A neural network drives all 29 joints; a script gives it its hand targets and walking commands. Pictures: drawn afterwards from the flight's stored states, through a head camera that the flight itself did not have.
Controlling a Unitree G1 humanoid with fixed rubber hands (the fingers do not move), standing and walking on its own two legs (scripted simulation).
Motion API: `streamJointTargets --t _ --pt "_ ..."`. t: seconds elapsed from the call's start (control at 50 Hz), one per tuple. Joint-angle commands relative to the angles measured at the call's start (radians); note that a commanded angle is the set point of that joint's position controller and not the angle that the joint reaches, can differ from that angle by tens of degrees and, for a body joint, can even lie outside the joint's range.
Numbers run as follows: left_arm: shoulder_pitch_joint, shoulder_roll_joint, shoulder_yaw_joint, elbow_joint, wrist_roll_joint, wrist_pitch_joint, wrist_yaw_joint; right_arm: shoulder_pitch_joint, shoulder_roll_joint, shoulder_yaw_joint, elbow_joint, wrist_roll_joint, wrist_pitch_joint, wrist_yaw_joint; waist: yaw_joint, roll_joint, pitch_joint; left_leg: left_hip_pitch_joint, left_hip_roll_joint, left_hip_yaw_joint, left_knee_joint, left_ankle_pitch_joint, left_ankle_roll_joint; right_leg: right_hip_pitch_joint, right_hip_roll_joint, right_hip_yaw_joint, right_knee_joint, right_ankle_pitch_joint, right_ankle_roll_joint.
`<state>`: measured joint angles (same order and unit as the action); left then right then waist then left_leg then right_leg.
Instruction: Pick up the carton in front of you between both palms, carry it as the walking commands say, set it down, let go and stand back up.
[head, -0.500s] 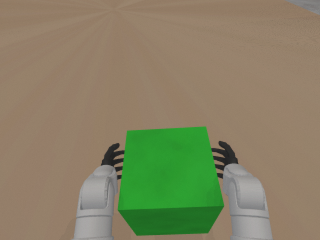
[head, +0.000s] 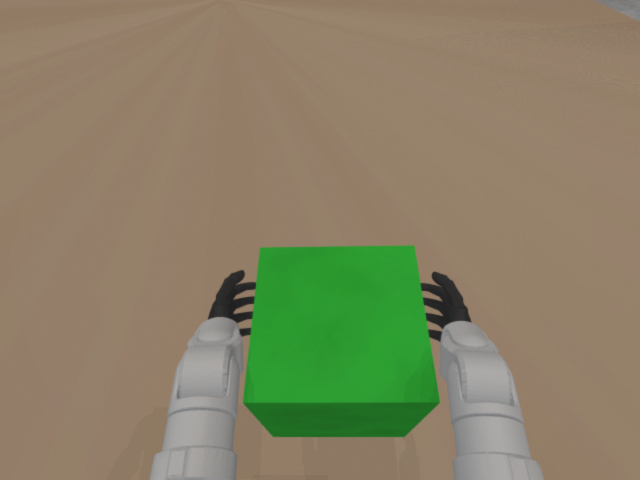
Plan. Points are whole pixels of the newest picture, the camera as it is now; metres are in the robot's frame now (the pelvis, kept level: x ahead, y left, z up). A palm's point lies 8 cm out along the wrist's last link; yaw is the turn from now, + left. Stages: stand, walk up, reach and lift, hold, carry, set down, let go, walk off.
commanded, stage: carry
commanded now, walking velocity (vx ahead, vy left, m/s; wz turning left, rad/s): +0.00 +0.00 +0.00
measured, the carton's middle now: (337, 349) +0.32 +0.00 -0.05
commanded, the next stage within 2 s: hold in 1.00 s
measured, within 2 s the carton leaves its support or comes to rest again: neither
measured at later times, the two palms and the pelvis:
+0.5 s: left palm (210, 339) +0.28 +0.16 +0.04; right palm (445, 336) +0.29 -0.14 +0.04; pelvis -0.01 +0.01 +0.00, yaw +1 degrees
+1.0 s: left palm (215, 341) +0.28 +0.15 +0.04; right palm (451, 340) +0.28 -0.14 +0.04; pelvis -0.01 +0.00 +0.00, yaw +1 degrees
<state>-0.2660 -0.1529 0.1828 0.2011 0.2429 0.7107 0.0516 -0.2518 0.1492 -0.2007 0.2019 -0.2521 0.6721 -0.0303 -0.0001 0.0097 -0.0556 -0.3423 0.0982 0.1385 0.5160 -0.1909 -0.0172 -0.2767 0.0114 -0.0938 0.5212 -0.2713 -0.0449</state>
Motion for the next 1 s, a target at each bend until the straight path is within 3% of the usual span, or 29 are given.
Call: streamJointTargets --t 0.0,0.06,0.08,0.12,0.14,0.18,0.22,0.3,0.32,0.34,0.36,0.38,0.4,0.44,0.46,0.52,0.54,0.56,0.58,0.66,0.68,0.72,0.76,0.8,0.82,0.84,0.9,0.94,0.98 --pt "-0.412 -0.871 -0.532 -0.054 -0.242 0.003 -0.245 -0.383 0.857 0.555 -0.025 0.237 0.042 0.235 -0.001 0.008 -0.305 0.162 0.087 -0.088 -0.041 0.188 0.013 0.027 -0.129 0.093 -0.051 0.205 0.001" --pt "-0.455 -0.863 -0.531 -0.115 -0.224 -0.015 -0.241 -0.414 0.868 0.539 -0.018 0.241 0.029 0.240 0.001 0.035 -0.274 0.122 0.091 -0.107 -0.065 0.180 0.023 0.027 -0.130 0.085 -0.051 0.154 0.008" --pt "-0.449 -0.870 -0.522 -0.061 -0.225 -0.010 -0.242 -0.441 0.857 0.568 -0.054 0.236 0.021 0.243 0.001 -0.012 -0.268 0.127 0.084 -0.099 -0.067 0.139 0.018 0.019 -0.125 0.097 -0.055 0.145 0.011" --pt "-0.469 -0.924 -0.566 -0.113 -0.278 -0.020 -0.252 -0.428 0.880 0.578 -0.071 0.269 0.015 0.245 0.005 0.021 -0.294 0.123 0.079 -0.110 -0.066 0.130 0.028 0.052 -0.135 0.107 -0.068 0.131 0.008" --pt "-0.466 -0.930 -0.563 -0.069 -0.266 -0.015 -0.255 -0.467 0.885 0.595 -0.076 0.259 0.015 0.242 -0.001 -0.019 -0.288 0.139 0.074 -0.109 -0.073 0.129 0.028 0.022 -0.142 0.102 -0.051 0.150 0.006" --pt "-0.453 -0.925 -0.566 -0.081 -0.276 -0.019 -0.249 -0.433 0.882 0.582 -0.055 0.259 0.013 0.241 0.000 0.006 -0.277 0.140 0.069 -0.100 -0.056 0.155 0.025 0.026 -0.139 0.108 -0.068 0.154 0.007" --pt "-0.409 -0.894 -0.501 -0.022 -0.237 -0.009 -0.249 -0.448 0.886 0.578 -0.043 0.253 0.012 0.242 -0.004 -0.030 -0.254 0.154 0.075 -0.091 -0.061 0.125 0.019 -0.010 -0.140 0.108 -0.083 0.181 0.000" --pt "-0.476 -0.915 -0.598 -0.123 -0.282 -0.016 -0.251 -0.389 0.903 0.555 -0.023 0.251 0.019 0.249 0.000 0.009 -0.289 0.151 0.052 -0.088 -0.079 0.064 0.022 0.004 -0.146 0.112 -0.083 0.081 0.012" --pt "-0.444 -0.954 -0.596 -0.123 -0.291 -0.014 -0.252 -0.445 0.895 0.599 -0.112 0.266 0.012 0.247 0.002 -0.005 -0.313 0.177 0.066 -0.092 -0.063 0.118 0.025 0.009 -0.130 0.111 -0.083 0.109 0.004" --pt "-0.492 -0.926 -0.630 -0.145 -0.294 -0.026 -0.253 -0.419 0.900 0.581 -0.058 0.255 0.020 0.243 0.000 -0.010 -0.306 0.168 0.066 -0.098 -0.063 0.143 0.026 0.012 -0.140 0.106 -0.074 0.161 -0.004" --pt "-0.510 -0.920 -0.617 -0.134 -0.305 -0.023 -0.250 -0.415 0.879 0.545 -0.046 0.250 0.019 0.246 -0.006 0.028 -0.323 0.166 0.060 -0.094 -0.054 0.134 0.025 0.024 -0.135 0.108 -0.066 0.181 -0.003" --pt "-0.481 -0.919 -0.624 -0.159 -0.298 -0.024 -0.245 -0.419 0.894 0.593 -0.074 0.272 0.012 0.250 0.002 0.032 -0.289 0.142 0.076 -0.098 -0.073 0.122 0.030 0.004 -0.140 0.119 -0.075 0.165 -0.010" --pt "-0.463 -0.880 -0.582 -0.109 -0.281 -0.013 -0.245 -0.397 0.870 0.545 -0.040 0.256 0.023 0.246 -0.008 0.027 -0.281 0.121 0.066 -0.108 -0.081 0.083 0.036 0.035 -0.145 0.101 -0.086 0.126 -0.004" --pt "-0.415 -0.915 -0.572 -0.086 -0.259 -0.011 -0.241 -0.447 0.857 0.594 -0.109 0.268 0.014 0.241 -0.001 0.001 -0.295 0.115 0.068 -0.096 -0.077 0.068 0.036 0.056 -0.137 0.101 -0.076 0.139 0.010" --pt "-0.443 -0.890 -0.558 -0.103 -0.252 -0.022 -0.244 -0.413 0.882 0.586 -0.025 0.249 0.028 0.238 -0.005 -0.074 -0.285 0.121 0.079 -0.114 -0.086 0.118 0.032 0.033 -0.136 0.091 -0.064 0.138 0.002" --pt "-0.393 -0.871 -0.516 -0.070 -0.218 -0.011 -0.239 -0.424 0.856 0.533 -0.037 0.235 0.021 0.239 0.000 -0.005 -0.271 0.138 0.064 -0.102 -0.084 0.069 0.025 -0.001 -0.144 0.104 -0.095 0.090 0.001" --pt "-0.415 -0.917 -0.554 -0.092 -0.261 -0.016 -0.244 -0.446 0.870 0.595 -0.110 0.268 0.014 0.241 0.003 -0.009 -0.295 0.118 0.077 -0.131 -0.098 0.071 0.038 0.025 -0.152 0.107 -0.092 0.091 -0.012" --pt "-0.453 -0.890 -0.536 -0.073 -0.251 -0.018 -0.250 -0.471 0.879 0.582 -0.074 0.250 0.024 0.237 -0.008 -0.026 -0.262 0.127 0.070 -0.107 -0.076 0.041 0.044 -0.014 -0.154 0.117 -0.106 0.087 -0.001" --pt "-0.403 -0.897 -0.530 -0.047 -0.241 -0.012 -0.250 -0.430 0.878 0.564 -0.030 0.253 0.025 0.242 -0.005 0.017 -0.285 0.141 0.061 -0.101 -0.084 0.038 0.031 -0.010 -0.147 0.113 -0.086 0.079 0.004" --pt "-0.476 -0.911 -0.549 -0.104 -0.255 -0.028 -0.253 -0.441 0.897 0.581 -0.034 0.250 0.020 0.248 -0.002 -0.027 -0.280 0.119 0.055 -0.091 -0.081 0.067 0.022 -0.002 -0.143 0.118 -0.098 0.073 0.008" --pt "-0.512 -0.957 -0.581 -0.116 -0.284 -0.029 -0.259 -0.451 0.894 0.563 -0.047 0.260 0.015 0.248 0.001 0.050 -0.288 0.124 0.050 -0.085 -0.072 0.057 0.027 0.012 -0.142 0.105 -0.094 0.082 0.010" --pt "-0.489 -0.929 -0.578 -0.092 -0.266 -0.023 -0.255 -0.466 0.904 0.593 -0.062 0.249 0.009 0.245 0.000 -0.020 -0.274 0.119 0.067 -0.119 -0.084 0.074 0.029 0.008 -0.132 0.108 -0.080 0.089 0.004" --pt "-0.458 -0.913 -0.542 -0.065 -0.265 -0.013 -0.253 -0.437 0.871 0.551 -0.037 0.247 0.022 0.246 -0.002 -0.039 -0.266 0.143 0.060 -0.106 -0.078 0.084 0.030 -0.029 -0.153 0.129 -0.096 0.100 -0.007" --pt "-0.485 -0.928 -0.585 -0.096 -0.272 -0.018 -0.255 -0.432 0.885 0.561 -0.029 0.253 0.018 0.244 0.002 0.016 -0.278 0.117 0.044 -0.087 -0.080 0.065 0.018 0.007 -0.138 0.109 -0.087 0.084 0.008" --pt "-0.471 -0.905 -0.586 -0.100 -0.270 -0.019 -0.252 -0.417 0.903 0.561 -0.035 0.251 0.014 0.246 -0.004 0.009 -0.319 0.140 0.067 -0.095 -0.044 0.071 0.032 0.010 -0.150 0.118 -0.093 0.114 0.005" --pt "-0.464 -0.905 -0.566 -0.097 -0.271 -0.025 -0.252 -0.410 0.892 0.571 -0.022 0.237 0.026 0.243 -0.004 -0.054 -0.307 0.142 0.063 -0.108 -0.055 0.093 0.032 0.020 -0.147 0.114 -0.085 0.165 0.006" --pt "-0.453 -0.911 -0.533 -0.050 -0.256 -0.017 -0.258 -0.440 0.886 0.590 -0.054 0.241 0.026 0.240 -0.003 -0.045 -0.289 0.116 0.064 -0.089 -0.059 0.012 0.041 0.014 -0.156 0.129 -0.109 0.122 0.004" --pt "-0.450 -0.923 -0.545 -0.056 -0.251 -0.016 -0.249 -0.471 0.884 0.567 -0.074 0.255 0.011 0.241 0.002 0.011 -0.265 0.137 0.058 -0.088 -0.083 0.080 0.021 -0.032 -0.166 0.135 -0.105 0.079 -0.006" --pt "-0.458 -0.912 -0.542 -0.088 -0.252 -0.017 -0.252 -0.430 0.896 0.566 -0.042 0.252 0.023 0.239 0.000 -0.014 -0.287 0.148 0.066 -0.105 -0.078 0.097 0.031 -0.007 -0.149 0.109 -0.096 0.131 -0.009"
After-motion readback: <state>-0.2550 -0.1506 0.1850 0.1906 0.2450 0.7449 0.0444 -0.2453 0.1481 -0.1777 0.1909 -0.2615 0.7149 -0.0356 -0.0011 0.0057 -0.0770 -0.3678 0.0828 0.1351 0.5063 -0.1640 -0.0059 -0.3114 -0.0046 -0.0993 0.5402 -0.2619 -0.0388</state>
